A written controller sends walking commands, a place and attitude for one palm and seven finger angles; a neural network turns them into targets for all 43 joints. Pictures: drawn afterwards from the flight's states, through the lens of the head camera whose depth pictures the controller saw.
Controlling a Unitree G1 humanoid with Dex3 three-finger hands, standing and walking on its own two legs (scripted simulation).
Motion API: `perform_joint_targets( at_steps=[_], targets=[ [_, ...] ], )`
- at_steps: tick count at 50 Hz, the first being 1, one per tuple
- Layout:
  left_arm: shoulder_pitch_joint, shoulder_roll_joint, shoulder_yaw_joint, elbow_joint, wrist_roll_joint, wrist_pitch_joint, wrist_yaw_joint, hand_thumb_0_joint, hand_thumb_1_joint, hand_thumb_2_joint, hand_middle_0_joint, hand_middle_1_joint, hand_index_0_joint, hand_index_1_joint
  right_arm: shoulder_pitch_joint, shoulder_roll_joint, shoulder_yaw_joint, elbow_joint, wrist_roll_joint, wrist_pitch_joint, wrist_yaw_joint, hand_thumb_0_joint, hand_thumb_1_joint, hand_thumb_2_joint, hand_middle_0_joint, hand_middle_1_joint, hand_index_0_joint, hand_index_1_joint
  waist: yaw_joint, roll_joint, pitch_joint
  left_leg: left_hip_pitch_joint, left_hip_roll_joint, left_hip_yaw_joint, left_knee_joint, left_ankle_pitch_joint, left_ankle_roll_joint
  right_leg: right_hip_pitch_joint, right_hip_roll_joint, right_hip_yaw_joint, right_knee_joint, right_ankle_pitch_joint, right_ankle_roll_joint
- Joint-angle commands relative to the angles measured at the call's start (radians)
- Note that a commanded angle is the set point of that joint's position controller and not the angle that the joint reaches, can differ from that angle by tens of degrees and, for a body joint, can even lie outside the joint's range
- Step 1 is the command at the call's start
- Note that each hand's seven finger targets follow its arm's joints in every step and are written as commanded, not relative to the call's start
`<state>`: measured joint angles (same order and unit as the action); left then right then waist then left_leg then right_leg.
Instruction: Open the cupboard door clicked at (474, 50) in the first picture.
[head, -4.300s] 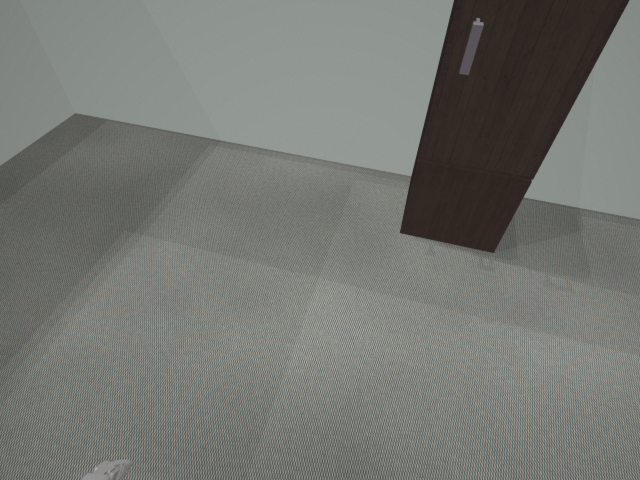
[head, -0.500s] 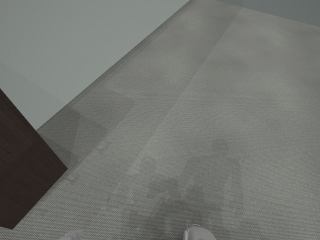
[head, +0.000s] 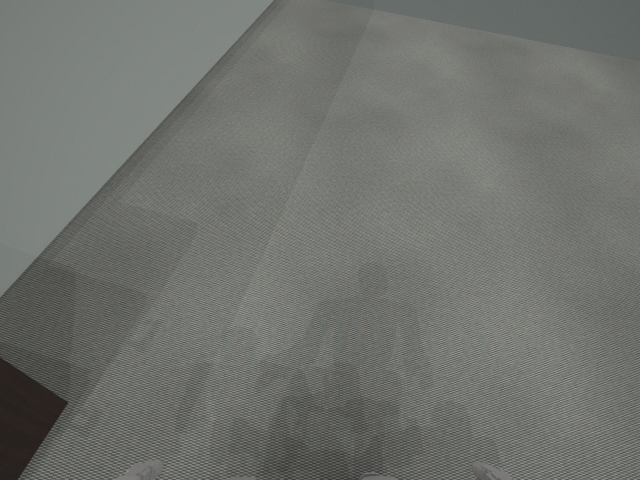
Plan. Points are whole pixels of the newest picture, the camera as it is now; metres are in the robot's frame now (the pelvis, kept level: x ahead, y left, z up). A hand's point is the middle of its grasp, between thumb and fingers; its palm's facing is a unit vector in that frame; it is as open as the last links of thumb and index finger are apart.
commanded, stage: walk to a spot facing it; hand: left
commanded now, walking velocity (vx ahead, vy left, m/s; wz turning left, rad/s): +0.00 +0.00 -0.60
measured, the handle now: out of the picture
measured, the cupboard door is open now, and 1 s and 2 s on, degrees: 0 0 0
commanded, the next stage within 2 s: turn to face it in 1.40 s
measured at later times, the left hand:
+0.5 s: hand (217, 466) +0.16 +0.14 -0.15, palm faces -0.34 -0.90 -0.26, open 7.4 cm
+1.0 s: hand out of the picture +0.14 +0.14 -0.16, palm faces -0.50 -0.84 -0.19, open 7.4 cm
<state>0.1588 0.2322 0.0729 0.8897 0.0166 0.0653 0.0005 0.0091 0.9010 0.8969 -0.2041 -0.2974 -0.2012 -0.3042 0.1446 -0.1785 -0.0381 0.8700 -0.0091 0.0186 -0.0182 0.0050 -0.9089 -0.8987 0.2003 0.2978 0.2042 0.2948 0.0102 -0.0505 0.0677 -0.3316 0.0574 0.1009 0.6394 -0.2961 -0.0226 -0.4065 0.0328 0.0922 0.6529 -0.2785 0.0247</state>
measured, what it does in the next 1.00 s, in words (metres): steps on the spot, turning right: right foot, then left foot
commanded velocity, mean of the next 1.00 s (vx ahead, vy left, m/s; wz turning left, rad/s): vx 0.07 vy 0.00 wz -0.60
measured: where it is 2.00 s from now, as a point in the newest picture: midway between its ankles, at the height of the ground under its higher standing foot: outside the picture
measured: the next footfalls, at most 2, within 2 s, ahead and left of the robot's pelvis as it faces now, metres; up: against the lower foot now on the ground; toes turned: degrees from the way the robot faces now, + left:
right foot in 0.50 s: -0.02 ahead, -0.12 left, +0.00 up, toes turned -27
left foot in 1.00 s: +0.09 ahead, +0.08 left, +0.00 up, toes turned -32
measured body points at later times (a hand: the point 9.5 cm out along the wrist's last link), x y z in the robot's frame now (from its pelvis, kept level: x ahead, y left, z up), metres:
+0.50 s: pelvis -0.02 -0.01 +0.00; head +0.01 -0.03 +0.45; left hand +0.17 +0.19 -0.13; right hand -0.10 -0.25 -0.15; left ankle +0.02 +0.11 -0.72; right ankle -0.06 -0.10 -0.73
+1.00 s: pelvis -0.01 +0.00 +0.01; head +0.01 +0.01 +0.46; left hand +0.17 +0.19 -0.14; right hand -0.07 -0.27 -0.11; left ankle +0.05 +0.10 -0.72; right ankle -0.06 -0.10 -0.72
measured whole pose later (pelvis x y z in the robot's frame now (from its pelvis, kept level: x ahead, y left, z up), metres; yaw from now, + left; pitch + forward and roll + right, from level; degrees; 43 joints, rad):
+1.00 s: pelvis -0.01 +0.00 +0.01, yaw -36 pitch +1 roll -1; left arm 0.26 0.22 0.07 0.93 0.02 0.04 -0.01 0.01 0.90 0.90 -0.20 -0.30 -0.20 -0.30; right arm 0.18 -0.23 -0.05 0.89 -0.02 0.02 -0.01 0.01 -0.91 -0.90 0.20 0.30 0.20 0.29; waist 0.04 -0.03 0.02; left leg -0.26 0.04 0.06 0.55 -0.37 -0.05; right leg -0.30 0.08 0.12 0.55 -0.26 -0.02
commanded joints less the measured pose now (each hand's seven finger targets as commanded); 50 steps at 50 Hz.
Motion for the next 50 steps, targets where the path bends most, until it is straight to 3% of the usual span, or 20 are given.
perform_joint_targets(
  at_steps=[1,2,5,8,13,21,23,24,25,26,28,30,32,35,40,43,46,48,49,50],
  targets=[
    [0.004,0.113,0.048,-0.093,0.014,-0.008,-0.01,0.0,0.9,0.9,-0.2,-0.3,-0.2,-0.3,0.041,-0.229,-0.055,-0.062,-0.018,-0.018,-0.013,0.0,-0.9,-0.9,0.2,0.3,0.2,0.3,-0.018,0.296,-0.057,0.069,0.414,-0.374,-0.45,-0.091,0.123,-0.199,-0.035,-0.007,0.477,-0.226,0.029],
    [0.019,0.124,0.061,-0.073,0.017,-0.005,-0.021,0.0,0.9,0.9,-0.2,-0.3,-0.2,-0.3,-0.023,-0.195,-0.045,-0.081,-0.017,-0.023,-0.018,0.0,-0.9,-0.9,0.2,0.3,0.2,0.3,0.007,0.271,-0.02,0.026,0.356,-0.284,-0.451,-0.092,0.109,-0.19,-0.04,-0.025,0.547,-0.163,0.035],
    [0.052,0.09,0.057,-0.053,0.014,-0.008,-0.036,0.0,0.9,0.9,-0.2,-0.3,-0.2,-0.3,-0.02,-0.167,-0.039,-0.079,-0.014,-0.033,-0.021,0.0,-0.9,-0.9,0.2,0.3,0.2,0.3,0.014,0.194,-0.043,0.121,0.265,-0.08,-0.373,0.112,0.095,-0.208,-0.058,-0.074,0.614,-0.068,0.049],
    [0.024,0.065,0.046,-0.061,0.008,-0.007,-0.034,0.0,0.9,0.9,-0.2,-0.3,-0.2,-0.3,0.085,-0.165,-0.049,-0.042,-0.013,-0.035,-0.019,0.0,-0.9,-0.9,0.2,0.3,0.2,0.3,-0.028,0.202,-0.092,0.263,0.274,-0.041,-0.329,0.275,0.117,-0.22,-0.072,-0.097,0.542,-0.08,0.063],
    [-0.034,0.045,0.034,-0.076,0.005,-0.003,-0.032,0.0,0.9,0.9,-0.2,-0.3,-0.2,-0.3,0.152,-0.189,-0.064,0.001,-0.014,-0.03,-0.012,0.0,-0.9,-0.9,0.2,0.3,0.2,0.3,-0.064,0.224,-0.077,0.309,0.335,-0.002,-0.316,0.354,0.144,-0.178,-0.104,-0.145,0.369,-0.149,0.066],
    [-0.013,0.032,0.023,-0.07,0.003,-0.024,-0.022,0.0,0.9,0.9,-0.2,-0.3,-0.2,-0.3,0.144,-0.218,-0.084,0.031,-0.019,-0.019,0.005,0.0,-0.9,-0.9,0.2,0.3,0.2,0.3,-0.051,0.278,-0.125,0.278,0.364,0.109,-0.188,0.454,0.109,0.029,-0.063,-0.219,0.028,-0.13,0.013],
    [0.059,0.069,0.031,-0.049,0.005,-0.039,-0.014,0.0,0.9,0.9,-0.2,-0.3,-0.2,-0.3,0.139,-0.207,-0.083,0.026,-0.011,-0.017,0.009,0.0,-0.9,-0.9,0.2,0.3,0.2,0.3,-0.001,0.186,-0.167,0.175,0.334,0.166,-0.019,0.382,0.034,0.231,-0.074,-0.203,-0.204,0.089,-0.017],
    [0.126,0.174,0.047,-0.031,0.015,-0.055,-0.001,0.0,0.9,0.9,-0.2,-0.3,-0.2,-0.3,0.136,-0.154,-0.07,0.001,-0.002,-0.01,0.015,0.0,-0.9,-0.9,0.2,0.3,0.2,0.3,0.039,-0.077,-0.189,-0.049,0.245,0.198,0.186,0.092,-0.031,0.413,-0.258,0.049,-0.302,0.306,-0.085],
    [0.173,0.269,0.066,-0.015,0.01,-0.058,0.013,0.0,0.9,0.9,-0.2,-0.3,-0.2,-0.3,0.069,-0.088,-0.044,-0.053,-0.008,-0.003,0.018,0.0,-0.9,-0.9,0.2,0.3,0.2,0.3,0.062,-0.274,-0.154,-0.285,0.111,0.125,0.407,-0.338,-0.071,0.419,-0.447,0.318,-0.302,0.645,-0.189],
    [0.186,0.26,0.066,-0.011,-0.003,-0.05,0.022,0.0,0.9,0.9,-0.2,-0.3,-0.2,-0.3,0.048,-0.115,-0.045,-0.059,-0.003,0.011,0.004,0.0,-0.9,-0.9,0.2,0.3,0.2,0.3,0.073,-0.185,-0.164,-0.287,0.112,-0.013,0.503,-0.336,-0.056,0.38,-0.451,0.252,-0.289,0.632,-0.245],
    [0.064,0.2,0.058,-0.036,-0.003,-0.05,0.028,0.0,0.9,0.9,-0.2,-0.3,-0.2,-0.3,0.03,-0.118,-0.048,-0.039,-0.008,0.021,0.001,0.0,-0.9,-0.9,0.2,0.3,0.2,0.3,0.027,-0.203,-0.084,-0.32,0.113,-0.064,0.54,-0.209,-0.059,0.306,-0.346,0.206,-0.324,0.434,-0.204],
    [-0.003,0.149,0.039,-0.056,-0.006,-0.052,0.025,0.0,0.9,0.9,-0.2,-0.3,-0.2,-0.3,0.06,-0.135,-0.054,-0.01,-0.014,0.022,0.003,0.0,-0.9,-0.9,0.2,0.3,0.2,0.3,-0.01,-0.12,-0.077,-0.269,0.11,-0.075,0.522,-0.088,-0.073,0.266,-0.268,0.11,-0.303,0.449,-0.17],
    [-0.006,0.151,0.035,-0.06,-0.006,-0.059,0.019,0.0,0.9,0.9,-0.2,-0.3,-0.2,-0.3,0.093,-0.129,-0.054,0.007,-0.015,0.025,0.005,0.0,-0.9,-0.9,0.2,0.3,0.2,0.3,-0.025,-0.096,-0.093,-0.234,0.085,-0.061,0.492,-0.053,-0.085,0.259,-0.237,0.082,-0.298,0.466,-0.157],
    [0.023,0.161,0.036,-0.05,-0.005,-0.059,0.014,0.0,0.9,0.9,-0.2,-0.3,-0.2,-0.3,0.068,-0.135,-0.053,0.002,-0.014,0.025,0.002,0.0,-0.9,-0.9,0.2,0.3,0.2,0.3,-0.01,-0.083,-0.089,-0.225,0.068,-0.07,0.45,-0.045,-0.092,0.255,-0.233,0.13,-0.314,0.388,-0.168],
    [0.066,0.175,0.043,-0.037,0.001,-0.059,0.007,0.0,0.9,0.9,-0.2,-0.3,-0.2,-0.3,-0.004,-0.148,-0.05,-0.037,-0.018,0.014,0.008,0.0,-0.9,-0.9,0.2,0.3,0.2,0.3,0.022,-0.092,-0.089,-0.228,0.053,-0.074,0.327,-0.089,-0.088,0.279,-0.242,0.266,-0.38,0.013,-0.203],
    [0.068,0.184,0.046,-0.038,0.005,-0.059,0.004,0.0,0.9,0.9,-0.2,-0.3,-0.2,-0.3,-0.032,-0.142,-0.045,-0.057,-0.014,-0.002,0.011,0.0,-0.9,-0.9,0.2,0.3,0.2,0.3,0.036,-0.098,-0.084,-0.149,0.022,-0.072,0.185,-0.138,-0.068,0.234,-0.244,0.33,-0.393,-0.09,-0.218],
    [0.043,0.192,0.048,-0.042,0.006,-0.058,-0.001,0.0,0.9,0.9,-0.2,-0.3,-0.2,-0.3,0.026,-0.132,-0.043,-0.05,-0.007,-0.018,0.008,0.0,-0.9,-0.9,0.2,0.3,0.2,0.3,0.011,-0.109,-0.082,0.009,-0.019,-0.062,0.006,-0.151,-0.041,0.147,-0.218,0.358,-0.366,-0.119,-0.205],
    [0.002,0.169,0.044,-0.049,-0.004,-0.052,-0.008,0.0,0.9,0.9,-0.2,-0.3,-0.2,-0.3,0.133,-0.139,-0.044,-0.011,-0.006,-0.03,-0.001,0.0,-0.9,-0.9,0.2,0.3,0.2,0.3,-0.045,-0.068,-0.08,0.276,-0.032,-0.036,-0.202,-0.027,-0.025,-0.048,-0.132,0.301,-0.287,-0.205,-0.14],
    [-0.015,0.115,0.031,-0.066,-0.008,-0.05,-0.014,0.0,0.9,0.9,-0.2,-0.3,-0.2,-0.3,0.216,-0.201,-0.053,0.009,-0.01,-0.039,-0.014,0.0,-0.9,-0.9,0.2,0.3,0.2,0.3,-0.09,0.104,-0.106,0.435,0.111,-0.17,-0.326,-0.155,0.004,-0.205,-0.036,0.2,-0.124,-0.273,-0.087],
    [-0.003,0.053,0.021,-0.086,-0.014,-0.052,-0.025,0.0,0.9,0.9,-0.2,-0.3,-0.2,-0.3,0.251,-0.306,-0.075,0.004,-0.021,-0.037,-0.013,0.0,-0.9,-0.9,0.2,0.3,0.2,0.3,-0.104,0.415,-0.092,0.45,0.379,-0.5,-0.474,-0.434,0.07,-0.356,0.077,0.016,0.179,-0.328,-0.031]
  ],
)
